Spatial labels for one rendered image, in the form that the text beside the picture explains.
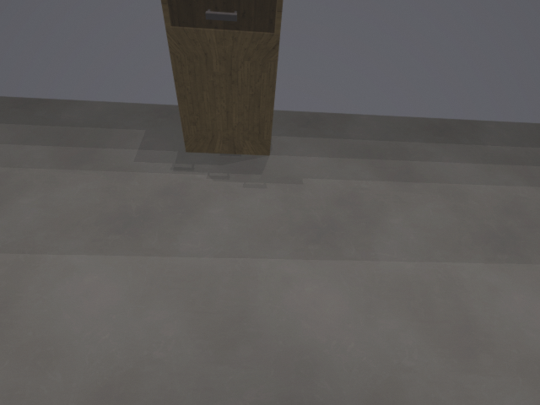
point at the cabinet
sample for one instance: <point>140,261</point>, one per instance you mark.
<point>225,83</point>

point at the handle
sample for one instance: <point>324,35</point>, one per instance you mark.
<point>221,15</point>

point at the drawer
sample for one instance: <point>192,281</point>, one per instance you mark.
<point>252,15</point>

